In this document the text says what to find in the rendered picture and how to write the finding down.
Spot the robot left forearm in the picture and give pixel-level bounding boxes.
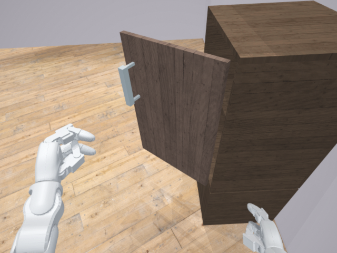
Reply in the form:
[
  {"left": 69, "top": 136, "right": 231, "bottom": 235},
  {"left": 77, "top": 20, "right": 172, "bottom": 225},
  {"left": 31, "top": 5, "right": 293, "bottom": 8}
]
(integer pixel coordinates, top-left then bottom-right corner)
[{"left": 10, "top": 180, "right": 64, "bottom": 253}]

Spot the robot right hand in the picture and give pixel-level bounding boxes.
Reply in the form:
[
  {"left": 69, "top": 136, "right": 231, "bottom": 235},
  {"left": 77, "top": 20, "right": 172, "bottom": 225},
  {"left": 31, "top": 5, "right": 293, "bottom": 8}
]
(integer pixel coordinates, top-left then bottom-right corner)
[{"left": 243, "top": 203, "right": 284, "bottom": 253}]

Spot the handle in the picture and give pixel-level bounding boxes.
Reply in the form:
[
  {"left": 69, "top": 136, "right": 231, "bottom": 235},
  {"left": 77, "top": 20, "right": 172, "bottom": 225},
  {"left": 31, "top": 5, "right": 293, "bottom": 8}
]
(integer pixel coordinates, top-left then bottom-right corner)
[{"left": 118, "top": 62, "right": 140, "bottom": 106}]

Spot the robot left hand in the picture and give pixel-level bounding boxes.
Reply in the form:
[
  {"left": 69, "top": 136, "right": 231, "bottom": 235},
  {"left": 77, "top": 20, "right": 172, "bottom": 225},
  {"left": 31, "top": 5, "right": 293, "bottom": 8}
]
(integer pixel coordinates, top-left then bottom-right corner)
[{"left": 35, "top": 123, "right": 96, "bottom": 183}]

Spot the cupboard door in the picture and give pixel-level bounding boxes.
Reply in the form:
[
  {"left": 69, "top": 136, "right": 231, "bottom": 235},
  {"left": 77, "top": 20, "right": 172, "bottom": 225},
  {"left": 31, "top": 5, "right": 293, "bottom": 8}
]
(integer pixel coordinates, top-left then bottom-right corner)
[{"left": 120, "top": 31, "right": 231, "bottom": 186}]

